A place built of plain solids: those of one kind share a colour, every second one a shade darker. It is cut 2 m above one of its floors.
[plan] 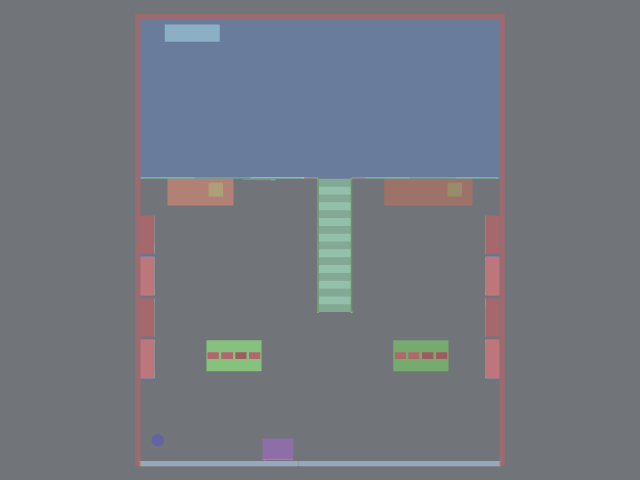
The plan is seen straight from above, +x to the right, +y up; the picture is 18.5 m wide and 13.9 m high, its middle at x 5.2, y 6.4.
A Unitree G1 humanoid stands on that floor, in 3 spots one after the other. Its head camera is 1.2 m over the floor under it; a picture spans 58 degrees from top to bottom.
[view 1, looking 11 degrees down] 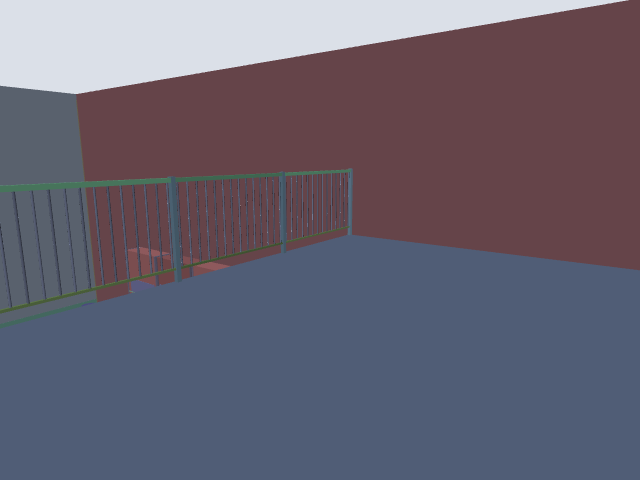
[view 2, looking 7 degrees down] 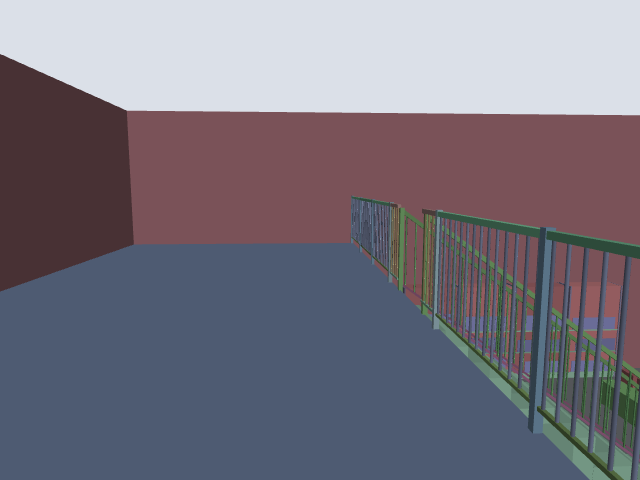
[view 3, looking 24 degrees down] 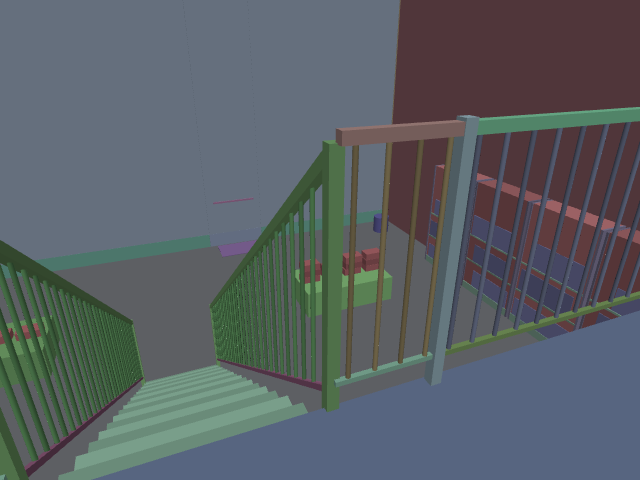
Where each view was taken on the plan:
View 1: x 5.63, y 11.70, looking -144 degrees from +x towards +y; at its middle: wall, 7.09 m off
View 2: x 1.20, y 9.37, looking -3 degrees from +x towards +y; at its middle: wall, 9.28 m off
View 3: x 5.63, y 9.27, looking -112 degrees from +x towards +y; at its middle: ground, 10.25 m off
